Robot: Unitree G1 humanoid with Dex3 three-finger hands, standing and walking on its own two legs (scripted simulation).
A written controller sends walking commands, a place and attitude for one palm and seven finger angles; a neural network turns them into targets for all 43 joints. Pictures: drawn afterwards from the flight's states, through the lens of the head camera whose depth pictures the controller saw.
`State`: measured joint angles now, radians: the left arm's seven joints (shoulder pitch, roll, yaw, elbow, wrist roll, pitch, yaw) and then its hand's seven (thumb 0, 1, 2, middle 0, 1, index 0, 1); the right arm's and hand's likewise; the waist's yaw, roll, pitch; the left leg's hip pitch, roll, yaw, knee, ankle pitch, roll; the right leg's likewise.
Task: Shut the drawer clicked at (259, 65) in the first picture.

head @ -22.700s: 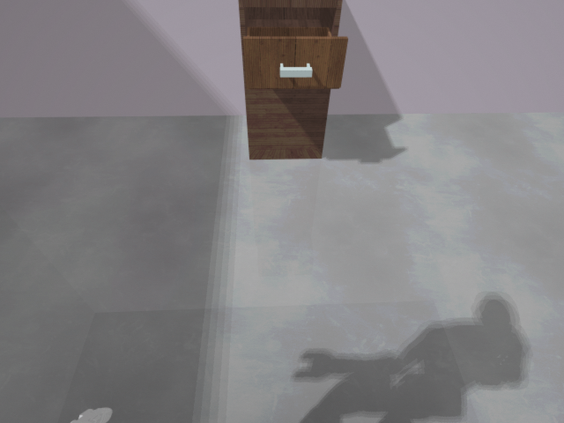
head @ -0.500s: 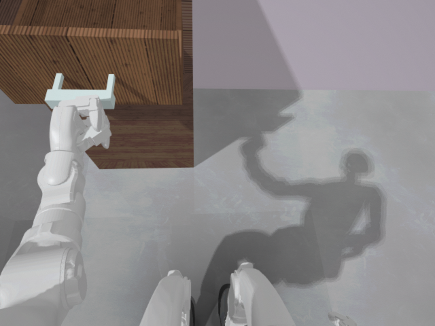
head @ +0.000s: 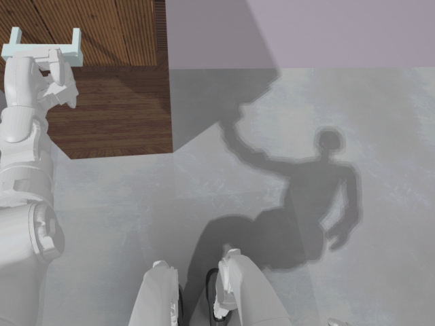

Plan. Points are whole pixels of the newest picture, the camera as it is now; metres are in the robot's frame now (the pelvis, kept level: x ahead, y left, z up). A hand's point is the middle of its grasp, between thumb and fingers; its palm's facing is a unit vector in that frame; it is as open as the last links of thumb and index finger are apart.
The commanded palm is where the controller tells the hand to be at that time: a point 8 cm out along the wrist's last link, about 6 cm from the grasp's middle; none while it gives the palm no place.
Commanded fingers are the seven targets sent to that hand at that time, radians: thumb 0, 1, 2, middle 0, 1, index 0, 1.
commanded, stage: push the drawer shut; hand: left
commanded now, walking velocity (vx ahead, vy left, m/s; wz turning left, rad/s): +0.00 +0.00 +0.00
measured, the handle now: (45, 44) +0.60 +0.26 +0.04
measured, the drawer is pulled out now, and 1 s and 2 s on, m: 0.05 0.00 0.00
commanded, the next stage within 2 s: pull the fist back off the drawer in 0.64 s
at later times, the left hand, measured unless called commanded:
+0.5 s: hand (65, 59) +0.57 +0.22 +0.04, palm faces +0.03 -1.00 -0.04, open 3.2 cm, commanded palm +0.60 +0.23 +0.05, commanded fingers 0.00 0.90 0.90 -1.40 -1.60 -1.40 -1.60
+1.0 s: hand (61, 56) +0.58 +0.23 +0.04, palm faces +0.04 -1.00 -0.04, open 3.4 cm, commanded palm +0.59 +0.21 +0.05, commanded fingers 0.00 0.90 0.90 -1.40 -1.60 -1.40 -1.60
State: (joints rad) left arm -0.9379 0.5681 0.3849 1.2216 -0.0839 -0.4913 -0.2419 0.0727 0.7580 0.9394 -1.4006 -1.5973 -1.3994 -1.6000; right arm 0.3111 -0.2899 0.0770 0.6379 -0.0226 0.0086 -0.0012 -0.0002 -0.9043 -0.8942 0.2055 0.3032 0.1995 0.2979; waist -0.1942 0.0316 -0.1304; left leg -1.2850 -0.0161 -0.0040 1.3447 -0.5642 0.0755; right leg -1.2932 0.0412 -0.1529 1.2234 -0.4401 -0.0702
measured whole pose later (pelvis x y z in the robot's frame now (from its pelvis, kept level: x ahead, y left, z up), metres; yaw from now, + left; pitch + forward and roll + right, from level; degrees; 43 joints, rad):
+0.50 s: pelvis +0.00 +0.01 -0.01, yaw -1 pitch +33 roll -8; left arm -1.17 0.71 0.39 1.34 0.01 -0.42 -0.23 0.02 0.61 0.94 -1.40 -1.60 -1.41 -1.60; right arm 0.38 -0.28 0.11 0.64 -0.05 0.04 0.02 0.00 -0.90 -0.89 0.21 0.30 0.20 0.30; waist -0.27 0.04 -0.12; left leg -1.40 -0.02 -0.03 1.40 -0.57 0.09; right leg -1.38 0.04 -0.18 1.23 -0.43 -0.05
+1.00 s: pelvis -0.02 +0.02 -0.02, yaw -1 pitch +33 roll -9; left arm -1.27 0.75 0.32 1.36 0.03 -0.34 -0.19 0.07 0.55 0.92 -1.40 -1.60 -1.41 -1.60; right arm 0.38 -0.28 0.13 0.65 -0.06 -0.02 0.02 0.00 -0.90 -0.89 0.21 0.30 0.20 0.30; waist -0.30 0.04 -0.11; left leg -1.45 -0.02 -0.05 1.41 -0.54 0.09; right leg -1.42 0.03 -0.20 1.23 -0.40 -0.05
